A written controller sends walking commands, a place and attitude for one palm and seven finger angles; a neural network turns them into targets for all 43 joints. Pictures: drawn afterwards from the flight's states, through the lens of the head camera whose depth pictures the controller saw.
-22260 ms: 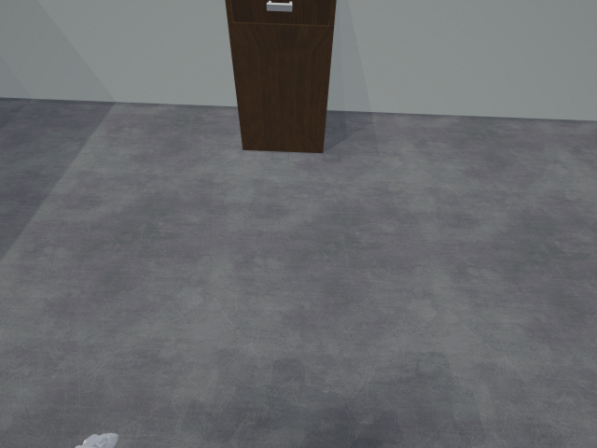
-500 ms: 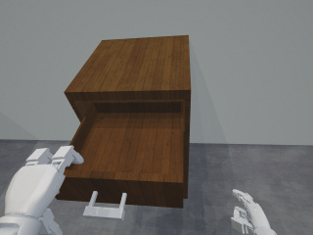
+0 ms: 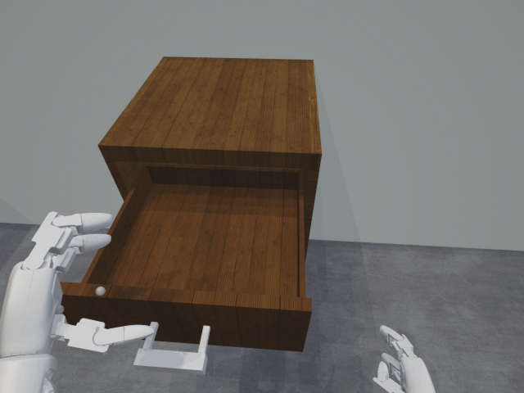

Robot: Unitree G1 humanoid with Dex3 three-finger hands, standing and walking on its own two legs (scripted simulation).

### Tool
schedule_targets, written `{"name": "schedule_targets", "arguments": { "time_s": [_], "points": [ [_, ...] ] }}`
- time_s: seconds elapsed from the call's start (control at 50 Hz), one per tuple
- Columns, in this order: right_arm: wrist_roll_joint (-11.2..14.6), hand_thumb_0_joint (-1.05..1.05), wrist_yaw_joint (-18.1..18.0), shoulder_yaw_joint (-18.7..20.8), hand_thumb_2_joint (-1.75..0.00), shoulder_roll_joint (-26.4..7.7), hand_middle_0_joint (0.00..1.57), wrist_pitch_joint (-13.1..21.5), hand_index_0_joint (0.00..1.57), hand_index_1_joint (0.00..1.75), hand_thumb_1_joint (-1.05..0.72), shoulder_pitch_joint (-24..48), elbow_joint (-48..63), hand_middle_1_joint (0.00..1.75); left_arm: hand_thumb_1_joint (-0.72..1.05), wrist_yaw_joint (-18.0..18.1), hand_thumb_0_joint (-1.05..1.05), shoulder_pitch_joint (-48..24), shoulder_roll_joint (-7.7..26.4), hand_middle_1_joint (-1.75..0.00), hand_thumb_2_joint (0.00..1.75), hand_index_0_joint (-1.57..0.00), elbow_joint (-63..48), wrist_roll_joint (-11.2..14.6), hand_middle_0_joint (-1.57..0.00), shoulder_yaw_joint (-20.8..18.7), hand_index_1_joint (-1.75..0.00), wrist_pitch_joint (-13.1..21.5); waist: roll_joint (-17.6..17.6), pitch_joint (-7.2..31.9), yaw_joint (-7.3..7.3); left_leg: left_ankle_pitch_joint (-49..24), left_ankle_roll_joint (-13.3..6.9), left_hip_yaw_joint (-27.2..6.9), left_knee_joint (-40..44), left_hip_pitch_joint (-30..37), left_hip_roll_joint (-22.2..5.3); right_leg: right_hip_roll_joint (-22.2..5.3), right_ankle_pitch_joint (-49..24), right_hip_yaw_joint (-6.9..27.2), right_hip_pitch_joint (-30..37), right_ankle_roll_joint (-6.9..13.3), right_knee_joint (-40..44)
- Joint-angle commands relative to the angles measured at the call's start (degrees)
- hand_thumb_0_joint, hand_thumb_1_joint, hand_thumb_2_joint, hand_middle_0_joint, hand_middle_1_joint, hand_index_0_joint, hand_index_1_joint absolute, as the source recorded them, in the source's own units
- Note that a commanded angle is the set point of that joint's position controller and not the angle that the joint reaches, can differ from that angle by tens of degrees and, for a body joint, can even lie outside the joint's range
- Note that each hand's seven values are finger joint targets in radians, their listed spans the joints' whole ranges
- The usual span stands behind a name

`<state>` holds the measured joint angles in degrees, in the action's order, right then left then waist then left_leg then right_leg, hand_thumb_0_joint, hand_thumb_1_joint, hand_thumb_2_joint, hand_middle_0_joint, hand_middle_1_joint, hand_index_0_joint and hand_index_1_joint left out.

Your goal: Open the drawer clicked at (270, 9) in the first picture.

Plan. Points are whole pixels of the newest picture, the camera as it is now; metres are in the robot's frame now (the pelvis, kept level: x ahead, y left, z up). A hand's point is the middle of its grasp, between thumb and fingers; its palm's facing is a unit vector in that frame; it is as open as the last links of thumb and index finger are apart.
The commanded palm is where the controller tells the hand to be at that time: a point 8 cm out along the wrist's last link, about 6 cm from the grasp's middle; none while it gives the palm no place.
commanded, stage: draw the hand back to the body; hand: left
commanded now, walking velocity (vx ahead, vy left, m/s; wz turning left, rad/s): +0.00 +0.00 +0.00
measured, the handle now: (175, 346) +0.19 +0.16 -0.03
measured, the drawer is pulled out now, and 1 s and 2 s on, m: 0.30 0.30 0.30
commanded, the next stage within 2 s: step back with the hand held close in 0.72 s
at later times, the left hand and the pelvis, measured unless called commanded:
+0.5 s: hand (74, 283) +0.18 +0.24 +0.16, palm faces +0.42 -0.81 -0.41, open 8.8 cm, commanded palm +0.13 +0.28 +0.17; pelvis +0.01 +0.00 +0.00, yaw +0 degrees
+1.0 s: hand (89, 278) +0.19 +0.22 +0.16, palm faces +0.37 -0.79 -0.48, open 7.4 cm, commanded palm +0.13 +0.26 +0.17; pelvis -0.01 -0.02 +0.00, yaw -1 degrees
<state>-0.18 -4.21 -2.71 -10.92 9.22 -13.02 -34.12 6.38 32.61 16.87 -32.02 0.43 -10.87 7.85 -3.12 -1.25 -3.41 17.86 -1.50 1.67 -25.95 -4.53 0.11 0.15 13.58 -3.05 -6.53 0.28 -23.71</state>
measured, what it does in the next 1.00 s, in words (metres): stands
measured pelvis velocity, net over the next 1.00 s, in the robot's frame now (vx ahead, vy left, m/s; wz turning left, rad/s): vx -0.01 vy -0.02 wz -0.02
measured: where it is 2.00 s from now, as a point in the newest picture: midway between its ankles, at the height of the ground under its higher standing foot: outside the picture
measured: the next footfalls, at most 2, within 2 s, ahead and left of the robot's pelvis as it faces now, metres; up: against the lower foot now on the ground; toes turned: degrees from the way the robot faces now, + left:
right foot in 1.84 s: -0.05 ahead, -0.12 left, +0.00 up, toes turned -3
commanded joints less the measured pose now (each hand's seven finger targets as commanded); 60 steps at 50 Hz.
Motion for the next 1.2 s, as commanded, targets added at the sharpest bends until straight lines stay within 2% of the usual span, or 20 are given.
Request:
{"name": "schedule_targets", "arguments": {
  "time_s": [0.0, 0.18, 0.3, 0.32, 0.38, 0.44, 0.5, 0.52, 0.7, 0.74, 0.78, 0.8, 0.82, 0.86, 0.88, 0.92, 0.96, 1.02, 1.1, 1.18],
  "points": [
    [0.00, 0.00, -0.13, 3.01, -0.90, -6.27, 0.20, 3.63, 0.20, 0.30, -0.90, 8.96, 9.37, 0.30, 0.02, 0.43, 0.00, -3.27, 8.57, -0.86, 0.52, -0.26, -11.56, 1.30, -0.26, -7.09, -0.86, 3.86, -1.39, 2.43, -0.36, -16.69, 1.35, -2.38, 5.10, -2.73, -3.86, -2.12, -9.14, 0.38, 0.93, 1.94, 2.74],
    [0.24, 0.00, 0.30, 3.81, -0.90, -6.62, 0.20, 2.39, 0.20, 0.30, -0.90, 9.19, 8.50, 0.30, 0.34, 0.33, 0.00, -0.80, 9.54, -0.66, 0.66, -0.24, -11.14, 2.16, -0.24, -9.95, -0.66, 2.95, -0.22, 5.88, -0.42, -25.26, 2.24, -2.44, 3.84, -1.31, -4.31, -2.08, -15.22, 0.28, 2.23, 1.62, 1.70],
    [0.46, 0.00, -0.07, 4.04, -0.90, -7.01, 0.20, 1.34, 0.20, 0.30, -0.90, 9.14, 8.34, 0.30, 0.55, 0.71, 0.00, -3.33, 10.40, -0.52, 0.75, -0.22, -10.20, 2.31, -0.22, -11.23, -0.52, 2.47, 0.11, 6.14, -0.13, -23.44, 1.95, -2.22, 4.05, -0.45, -4.23, -2.18, -14.20, 0.28, 1.54, 1.45, 2.23],
    [0.49, 0.00, -0.16, 4.04, -0.90, -7.33, 0.20, 1.40, 0.20, 0.30, -0.90, 9.72, 8.24, 0.30, 0.58, 0.83, 0.00, -4.32, 11.19, -0.50, 0.76, -0.22, -10.88, 2.27, -0.22, -12.01, -0.50, 2.38, -2.16, 6.39, -0.10, -23.21, 1.97, -2.21, 4.07, -0.07, -4.07, -2.20, -13.86, 0.81, 1.56, 1.62, 2.55],
    [0.49, 0.00, -0.20, 3.95, -0.90, -7.00, 0.20, 0.95, 0.20, 0.30, -0.90, 9.51, 8.10, 0.30, 0.69, 0.89, 0.00, -3.71, 10.41, -0.43, 0.81, -0.22, -8.01, 2.54, -0.22, -11.80, -0.43, 1.84, 0.87, 4.91, -0.19, -22.52, 1.69, -2.18, 4.36, -0.83, -4.01, -2.20, -14.23, 0.37, 1.38, 1.45, 2.63],
    [0.42, 0.00, -0.22, 3.74, -0.90, -7.02, 0.20, 1.05, 0.20, 0.30, -0.90, 9.91, 7.99, 0.30, 0.80, 0.99, 0.00, -5.56, 10.72, -0.37, 0.86, -0.21, -9.17, 2.38, -0.21, -11.66, -0.37, 2.04, -2.21, 4.78, -0.13, -20.90, 1.56, -2.06, 4.58, -0.66, -3.66, -2.39, -13.18, 0.56, 1.32, 1.59, 3.18],
    [0.43, 0.00, -0.06, 3.95, -0.90, -7.03, 0.20, 0.97, 0.20, 0.30, -0.90, 9.92, 8.23, 0.30, 0.90, 0.86, 0.00, -4.73, 10.68, -0.30, 0.90, -0.20, -8.97, 2.48, -0.20, -11.38, -0.30, 1.77, 0.27, 5.61, -0.21, -21.20, 1.18, -1.89, 4.34, -0.29, -3.79, -2.38, -14.08, 0.57, 1.64, 1.33, 2.96],
    [0.49, 0.00, -0.06, 3.90, -0.90, -7.40, 0.20, 1.07, 0.20, 0.30, -0.90, 10.42, 8.08, 0.30, 0.90, 0.94, 0.00, -5.58, 11.19, -0.30, 0.90, -0.20, -9.59, 2.45, -0.20, -11.84, -0.30, 1.82, -1.22, 5.24, -0.10, -20.62, 1.22, -1.99, 4.27, -0.37, -3.67, -2.39, -13.47, 0.97, 1.44, 1.54, 3.34],
    [0.53, 0.00, -0.17, 3.97, -0.90, -6.72, 0.20, 0.89, 0.20, 0.30, -0.90, 10.39, 8.18, 0.30, 0.90, 1.06, 0.00, -4.28, 11.35, -0.30, 0.90, -0.20, -8.41, 2.55, -0.20, -12.31, -0.30, 2.04, 0.66, 5.50, -0.39, -18.23, 0.69, -1.64, 4.35, -0.56, -3.48, -2.57, -12.72, 0.92, 1.50, 1.31, 3.55],
    [0.43, 0.00, -0.22, 3.90, -0.90, -6.57, 0.20, 1.14, 0.20, 0.30, -0.90, 10.45, 7.71, 0.30, 0.90, 1.24, 0.00, -4.36, 11.51, -0.30, 0.90, -0.20, -8.57, 2.36, -0.20, -12.49, -0.30, 2.24, -1.60, 5.26, -0.41, -18.55, 0.73, -1.50, 4.15, -0.44, -3.28, -2.63, -12.98, 1.17, 1.24, 1.50, 3.70],
    [0.59, 0.00, -0.17, 4.08, -0.90, -6.68, 0.20, 0.91, 0.20, 0.30, -0.90, 10.29, 7.85, 0.30, 0.90, 1.05, 0.00, -3.22, 10.47, -0.30, 0.90, -0.20, -7.37, 2.61, -0.20, -11.75, -0.30, 2.04, 1.43, 5.25, -0.28, -18.09, 0.56, -1.43, 4.21, -0.53, -3.53, -2.56, -12.77, 1.01, 1.16, 1.18, 3.71],
    [0.59, 0.00, -0.23, 4.11, -0.90, -6.70, 0.20, 0.96, 0.20, 0.30, -0.90, 10.49, 7.94, 0.30, 0.90, 1.05, 0.00, -3.95, 10.85, -0.30, 0.90, -0.20, -7.82, 2.53, -0.20, -11.88, -0.30, 2.07, 0.90, 5.07, -0.25, -17.85, 0.39, -1.30, 4.10, -0.46, -3.40, -2.63, -12.81, 1.21, 0.98, 1.17, 3.85],
    [1.65, 0.00, -0.08, 3.01, -0.90, -7.46, 0.20, -0.12, 0.20, 0.30, -0.90, 8.29, 10.71, 0.30, 0.90, 1.70, 0.00, -15.17, 19.15, -0.30, 0.90, -0.20, -11.78, 2.98, -0.20, -21.27, -0.30, 5.43, -3.24, -3.45, 1.98, -10.03, -0.03, -1.95, 3.58, -4.34, -3.24, -5.00, -12.20, 8.54, -6.91, 1.83, 7.27],
    [1.21, 0.00, -0.14, 4.14, -0.90, -7.12, 0.20, -1.25, 0.20, 0.30, -0.90, 8.45, 8.78, 0.30, 0.90, 0.88, 0.00, -5.34, 12.27, -0.30, 0.90, -0.20, -5.37, 2.28, -0.20, -16.07, -0.30, 5.56, 6.32, -0.50, 2.92, -8.06, -0.72, -2.50, 2.10, -3.01, -3.74, -6.61, -11.59, 10.11, -7.64, 1.36, 7.77],
    [1.25, 0.00, 0.02, 4.50, -0.90, -7.43, 0.20, -1.81, 0.20, 0.30, -0.90, 8.82, 9.22, 0.30, 0.90, 0.57, 0.00, -3.26, 11.06, -0.30, 0.90, -0.20, -5.11, 2.03, -0.20, -14.68, -0.30, 5.45, 7.96, 1.58, 2.99, -9.20, -1.04, -2.00, 1.44, -2.03, -3.90, -6.98, -12.95, 9.90, -7.09, 1.07, 7.08],
    [1.27, 0.00, 0.23, 4.92, -0.90, -8.01, 0.20, -2.17, 0.20, 0.30, -0.90, 9.53, 10.18, 0.30, 0.90, 0.56, 0.00, -2.62, 11.41, -0.30, 0.90, -0.20, -8.25, 1.78, -0.20, -14.39, -0.30, 5.83, 4.29, 5.14, 2.95, -10.90, -1.18, -1.68, 1.60, -1.89, -4.31, -7.59, -15.25, 9.70, -5.82, 0.97, 4.75],
    [1.53, 0.00, 0.38, 5.35, -0.90, -7.84, 0.20, -2.84, 0.20, 0.30, -0.90, 9.02, 10.58, 0.30, 0.90, 1.08, 0.00, 1.43, 10.98, -0.30, 0.90, -0.20, -7.38, 1.50, -0.20, -14.55, -0.30, 5.79, 3.88, 7.45, 2.98, -13.70, -1.22, -1.87, 1.86, -3.03, -5.12, -7.44, -17.72, 8.70, -3.81, 0.85, 2.11],
    [1.66, 0.00, 0.51, 6.02, -0.90, -7.59, 0.20, -3.60, 0.20, 0.30, -0.90, 9.76, 11.53, 0.30, 0.90, 1.96, 0.00, 3.22, 14.21, -0.30, 0.90, -0.20, -10.40, 1.35, -0.20, -17.76, -0.30, 6.27, 2.93, 10.16, 3.00, -17.41, -1.08, -2.45, 1.18, -4.84, -5.53, -7.75, -21.43, 8.32, -2.40, 0.88, -0.86],
    [1.88, 0.00, 0.45, 6.44, -0.90, -7.07, 0.20, -4.12, 0.20, 0.30, -0.90, 9.29, 12.88, 0.30, 0.90, 2.68, 0.00, 6.81, 14.46, -0.30, 0.90, -0.20, -12.73, 1.51, -0.20, -19.09, -0.30, 6.81, 2.32, 11.62, 3.26, -22.42, -0.84, -3.98, 0.25, -7.89, -6.50, -7.22, -24.55, 6.91, -1.20, 0.99, -4.81],
    [1.79, 0.00, 0.22, 6.64, -0.90, -7.03, 0.20, -3.69, 0.20, 0.30, -0.90, 8.96, 13.12, 0.30, 0.90, 3.20, 0.00, 8.56, 14.31, -0.30, 0.90, -0.20, -13.80, 1.72, -0.20, -19.61, -0.30, 6.92, -0.26, 11.06, 3.23, -21.67, -1.07, -5.95, 1.46, -11.08, -7.82, -5.97, -20.05, 5.64, -2.19, 0.82, -7.51]
  ]
}}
